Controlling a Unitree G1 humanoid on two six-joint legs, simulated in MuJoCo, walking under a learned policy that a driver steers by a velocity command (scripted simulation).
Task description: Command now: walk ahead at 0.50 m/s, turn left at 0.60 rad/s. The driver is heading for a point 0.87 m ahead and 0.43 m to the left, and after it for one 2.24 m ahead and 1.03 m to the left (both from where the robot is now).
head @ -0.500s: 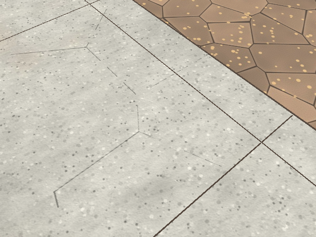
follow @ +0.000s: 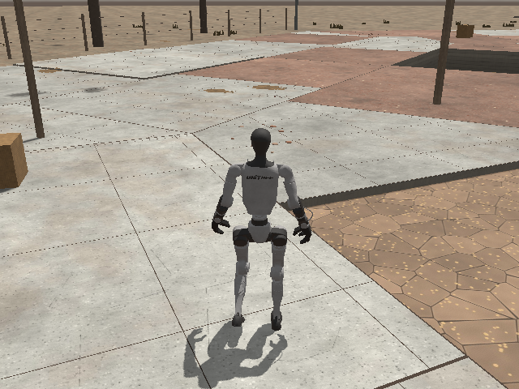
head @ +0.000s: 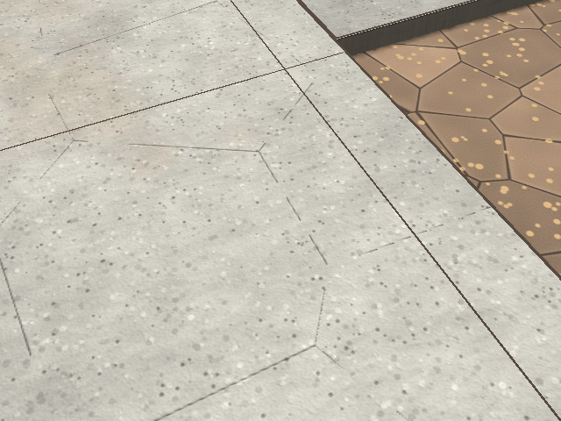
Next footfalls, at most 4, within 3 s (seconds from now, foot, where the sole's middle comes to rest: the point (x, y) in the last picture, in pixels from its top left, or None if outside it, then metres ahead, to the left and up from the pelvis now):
0.38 left None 0.34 0.18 -0.77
0.82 right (264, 380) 0.59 0.09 -0.77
1.20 left None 0.39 0.25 -0.77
2.60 left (101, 314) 0.78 0.52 -0.77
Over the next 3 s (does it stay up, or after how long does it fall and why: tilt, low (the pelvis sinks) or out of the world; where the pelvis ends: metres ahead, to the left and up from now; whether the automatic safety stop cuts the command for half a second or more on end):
stays up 0.86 0.47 0.01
